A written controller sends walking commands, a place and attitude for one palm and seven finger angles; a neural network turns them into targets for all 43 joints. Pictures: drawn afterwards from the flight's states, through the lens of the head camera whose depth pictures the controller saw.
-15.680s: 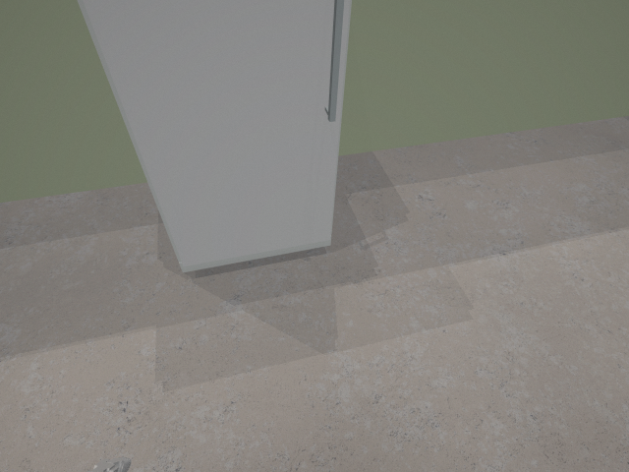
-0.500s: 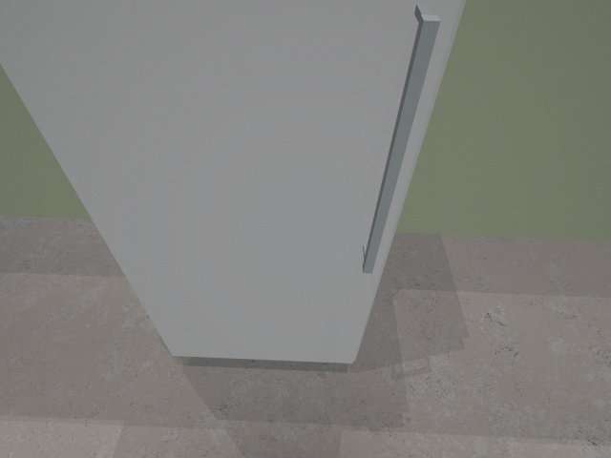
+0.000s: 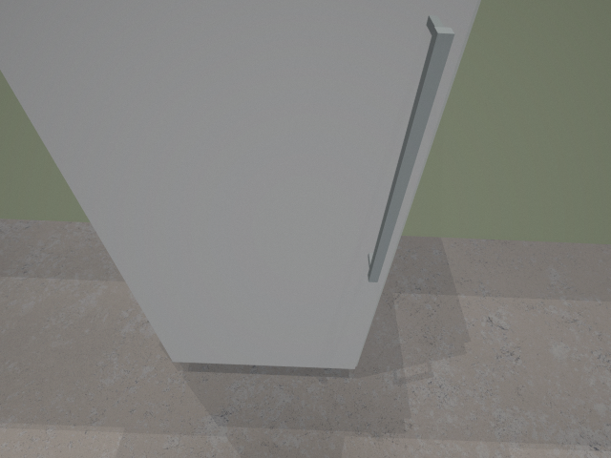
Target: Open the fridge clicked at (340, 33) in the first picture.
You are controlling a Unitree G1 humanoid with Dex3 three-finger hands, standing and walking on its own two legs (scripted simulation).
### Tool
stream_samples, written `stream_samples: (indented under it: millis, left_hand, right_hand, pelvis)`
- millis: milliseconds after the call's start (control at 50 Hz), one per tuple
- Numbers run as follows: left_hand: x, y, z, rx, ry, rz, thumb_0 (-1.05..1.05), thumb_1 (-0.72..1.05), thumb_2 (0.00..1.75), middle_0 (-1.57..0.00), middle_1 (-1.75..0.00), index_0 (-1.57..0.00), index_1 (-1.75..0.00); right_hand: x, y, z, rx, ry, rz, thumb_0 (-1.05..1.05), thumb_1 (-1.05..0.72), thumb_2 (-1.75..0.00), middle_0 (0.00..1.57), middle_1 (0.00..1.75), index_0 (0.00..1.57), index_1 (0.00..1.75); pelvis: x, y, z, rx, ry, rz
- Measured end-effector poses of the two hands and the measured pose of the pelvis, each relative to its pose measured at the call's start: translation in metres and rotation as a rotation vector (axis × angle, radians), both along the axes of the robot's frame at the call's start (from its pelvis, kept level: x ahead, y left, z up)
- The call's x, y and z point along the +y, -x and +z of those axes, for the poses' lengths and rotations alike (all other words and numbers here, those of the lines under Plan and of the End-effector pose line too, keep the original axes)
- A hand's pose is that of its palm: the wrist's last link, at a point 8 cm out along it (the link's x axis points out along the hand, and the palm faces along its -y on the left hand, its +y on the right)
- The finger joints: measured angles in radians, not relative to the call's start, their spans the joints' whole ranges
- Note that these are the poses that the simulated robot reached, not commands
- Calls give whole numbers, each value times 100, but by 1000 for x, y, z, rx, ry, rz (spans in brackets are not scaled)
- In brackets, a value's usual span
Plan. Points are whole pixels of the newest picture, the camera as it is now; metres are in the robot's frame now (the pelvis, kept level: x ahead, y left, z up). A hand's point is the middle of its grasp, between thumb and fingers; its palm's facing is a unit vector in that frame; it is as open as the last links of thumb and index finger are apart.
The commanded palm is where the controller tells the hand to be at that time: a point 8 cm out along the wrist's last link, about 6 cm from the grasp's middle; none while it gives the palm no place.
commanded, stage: look again from close up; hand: right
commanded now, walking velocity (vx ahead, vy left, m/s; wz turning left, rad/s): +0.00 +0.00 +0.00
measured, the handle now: (395, 183) +0.48 -0.10 +0.11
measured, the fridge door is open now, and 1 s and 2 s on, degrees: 0 0 0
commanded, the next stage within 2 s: raise the hand to about handle height in 0.98 s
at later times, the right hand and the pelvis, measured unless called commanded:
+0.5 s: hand out of the picture +0.05 -0.21 -0.16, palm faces -0.03 +0.96 -0.29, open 7.4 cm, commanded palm none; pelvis +0.01 +0.01 +0.00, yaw +0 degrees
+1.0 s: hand out of the picture +0.06 -0.22 -0.16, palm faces -0.03 +0.96 -0.29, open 7.4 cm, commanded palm none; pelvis +0.01 +0.01 +0.00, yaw +0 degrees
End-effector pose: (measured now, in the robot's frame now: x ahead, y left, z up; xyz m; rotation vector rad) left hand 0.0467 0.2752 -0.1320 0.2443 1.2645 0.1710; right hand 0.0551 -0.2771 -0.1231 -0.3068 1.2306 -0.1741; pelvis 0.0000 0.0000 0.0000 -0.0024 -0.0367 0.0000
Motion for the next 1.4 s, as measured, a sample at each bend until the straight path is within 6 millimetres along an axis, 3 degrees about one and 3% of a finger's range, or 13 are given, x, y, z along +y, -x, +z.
stream_samples:
  millis: [520,1100,1140,1180,1240,1280,1340,1400]
  left_hand:
    - [0,2,-3,28,16,9,0,91,90,-20,-30,-20,-30]
    - [-2,-7,-1,14,7,11,0,91,90,-20,-30,-20,-30]
    - [-4,-15,4,-74,-8,8,1,91,90,-20,-30,-20,-30]
    - [-8,-29,10,-204,-14,-20,1,91,90,-20,-30,-20,-30]
    - [-15,-55,17,-384,4,-41,1,91,90,-20,-30,-20,-30]
    - [-18,-74,21,-490,19,-54,1,91,90,-20,-30,-20,-30]
    - [-18,-101,24,-625,32,-89,1,91,90,-20,-30,-20,-30]
    - [-16,-124,24,-712,22,-128,1,91,90,-20,-30,-20,-30]
  right_hand:
    - [20,10,-6,41,-32,-21,1,-90,-90,20,30,20,30]
    - [13,-3,-6,27,-19,-15,1,-90,-90,20,30,20,30]
    - [10,-28,11,-171,-50,-111,1,-90,-90,21,30,20,30]
    - [7,-66,50,-484,-53,-125,2,-89,-90,21,31,21,31]
    - [7,-112,103,-877,-89,-86,2,-86,-88,21,33,21,33]
    - [11,-129,121,-1070,-135,-16,1,-84,-87,21,35,21,35]
    - [20,-132,121,-1223,-206,145,1,-78,-85,21,38,21,38]
    - [19,-120,99,-1197,-276,229,0,-72,-82,22,42,21,42]
  pelvis:
    - [10,-8,1,4,-2,4]
    - [6,-15,0,12,-4,9]
    - [6,-12,-2,1,0,6]
    - [6,-9,-5,-2,6,-2]
    - [7,-4,-12,34,6,-18]
    - [9,0,-21,79,9,-9]
    - [12,6,-40,143,13,5]
    - [14,9,-58,179,13,13]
